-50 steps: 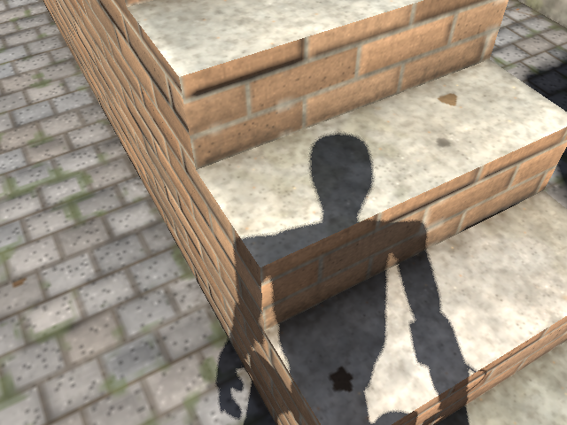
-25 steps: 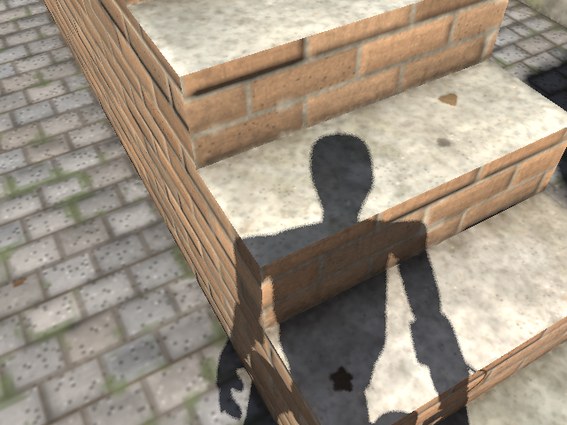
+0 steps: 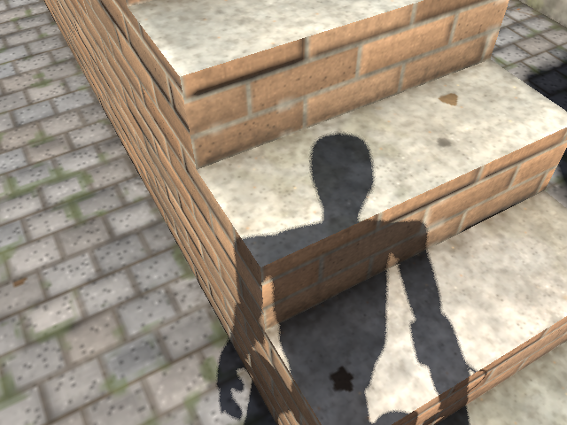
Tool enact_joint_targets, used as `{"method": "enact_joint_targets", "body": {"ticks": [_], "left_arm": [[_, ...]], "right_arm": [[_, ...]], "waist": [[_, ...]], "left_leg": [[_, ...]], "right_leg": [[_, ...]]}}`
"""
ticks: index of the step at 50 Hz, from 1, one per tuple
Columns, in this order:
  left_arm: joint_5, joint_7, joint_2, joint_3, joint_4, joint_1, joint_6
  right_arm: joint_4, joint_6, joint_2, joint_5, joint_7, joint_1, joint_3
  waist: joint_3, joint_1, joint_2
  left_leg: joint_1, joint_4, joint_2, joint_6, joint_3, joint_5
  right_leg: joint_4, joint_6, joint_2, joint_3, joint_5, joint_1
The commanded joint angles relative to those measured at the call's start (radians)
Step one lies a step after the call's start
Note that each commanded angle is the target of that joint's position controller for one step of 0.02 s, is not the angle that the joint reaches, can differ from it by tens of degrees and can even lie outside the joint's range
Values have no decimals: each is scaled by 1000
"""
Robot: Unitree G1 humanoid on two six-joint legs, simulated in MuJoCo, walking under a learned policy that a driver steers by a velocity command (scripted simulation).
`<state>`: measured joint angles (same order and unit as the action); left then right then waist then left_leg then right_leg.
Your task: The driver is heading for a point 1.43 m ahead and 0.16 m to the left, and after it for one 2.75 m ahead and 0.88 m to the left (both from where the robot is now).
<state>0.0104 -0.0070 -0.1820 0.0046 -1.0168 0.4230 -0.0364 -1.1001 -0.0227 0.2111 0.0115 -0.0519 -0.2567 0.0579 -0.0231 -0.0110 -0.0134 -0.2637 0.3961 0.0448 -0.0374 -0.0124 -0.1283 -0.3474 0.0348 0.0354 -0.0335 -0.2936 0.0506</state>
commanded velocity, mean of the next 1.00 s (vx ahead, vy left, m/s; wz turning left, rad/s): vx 0.00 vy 0.00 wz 0.00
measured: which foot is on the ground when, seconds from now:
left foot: down 0.00-1.00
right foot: down 0.00-1.00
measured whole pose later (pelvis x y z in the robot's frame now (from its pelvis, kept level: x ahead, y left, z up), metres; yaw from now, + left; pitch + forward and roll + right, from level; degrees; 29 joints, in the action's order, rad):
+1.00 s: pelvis +0.00 +0.00 +0.00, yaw +0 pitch +0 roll +0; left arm 0.01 -0.01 -0.18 0.00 -1.02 0.43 -0.04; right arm -1.10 -0.02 0.21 0.01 -0.05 -0.26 0.06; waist -0.02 -0.01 -0.01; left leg -0.26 0.39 0.04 -0.04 -0.02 -0.13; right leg -0.34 0.03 0.03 -0.03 -0.29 0.05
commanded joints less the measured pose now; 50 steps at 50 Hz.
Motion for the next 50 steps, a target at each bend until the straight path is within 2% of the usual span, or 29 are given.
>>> {"method": "enact_joint_targets", "body": {"ticks": [1,45,50], "left_arm": [[0,-2,-94,17,7,111,-4],[1,-3,-88,14,6,112,-4],[-1,-3,-94,16,4,117,-6]], "right_arm": [[17,4,103,0,-3,-53,16],[17,3,99,0,-4,-51,14],[15,6,103,0,-3,-55,15]], "waist": [[-49,0,14],[-54,1,13],[-51,1,15]], "left_leg": [[81,-27,37,40,-36,124],[79,-35,34,39,-37,101],[81,-29,35,39,-37,128]], "right_leg": [[86,-4,-88,74,185,133],[96,-3,-85,75,146,137],[88,-5,-87,74,188,130]]}}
